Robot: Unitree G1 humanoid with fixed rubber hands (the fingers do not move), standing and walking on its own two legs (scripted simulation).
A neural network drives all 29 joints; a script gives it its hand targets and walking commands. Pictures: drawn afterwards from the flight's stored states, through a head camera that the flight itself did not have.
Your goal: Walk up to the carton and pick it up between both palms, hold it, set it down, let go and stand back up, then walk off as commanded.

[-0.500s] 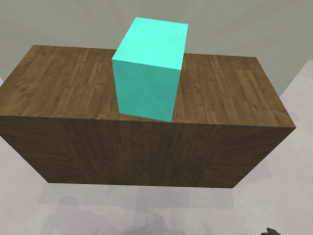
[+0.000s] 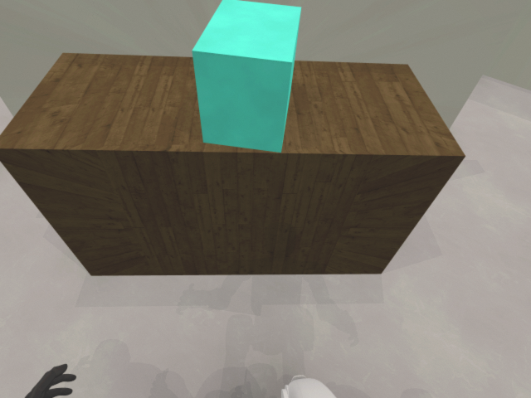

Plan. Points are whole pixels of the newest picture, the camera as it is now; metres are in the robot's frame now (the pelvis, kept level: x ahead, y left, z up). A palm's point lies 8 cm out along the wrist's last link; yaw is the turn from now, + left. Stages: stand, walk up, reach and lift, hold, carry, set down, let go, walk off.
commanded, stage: walk off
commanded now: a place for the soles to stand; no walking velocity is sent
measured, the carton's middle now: (252, 75) +0.86 +0.05 +0.03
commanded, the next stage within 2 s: none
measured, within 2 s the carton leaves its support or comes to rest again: neither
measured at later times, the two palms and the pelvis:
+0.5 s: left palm out of the picture -0.04 +0.31 -0.09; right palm out of the picture -0.01 -0.32 -0.07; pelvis -0.13 +0.00 +0.01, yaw +0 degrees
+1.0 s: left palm out of the picture -0.18 +0.31 -0.10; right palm out of the picture -0.11 -0.35 -0.07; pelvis -0.20 -0.03 +0.00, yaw +0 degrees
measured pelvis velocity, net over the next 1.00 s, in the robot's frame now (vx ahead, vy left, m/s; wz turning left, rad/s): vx -0.20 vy -0.03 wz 0.00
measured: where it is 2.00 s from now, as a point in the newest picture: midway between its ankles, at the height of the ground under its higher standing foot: outside the picture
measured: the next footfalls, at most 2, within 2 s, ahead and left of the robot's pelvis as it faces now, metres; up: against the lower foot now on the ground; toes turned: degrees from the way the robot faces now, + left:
right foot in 0.18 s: -0.02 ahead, -0.12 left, +0.00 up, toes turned +1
left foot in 0.56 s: -0.18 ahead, +0.15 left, +0.00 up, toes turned -4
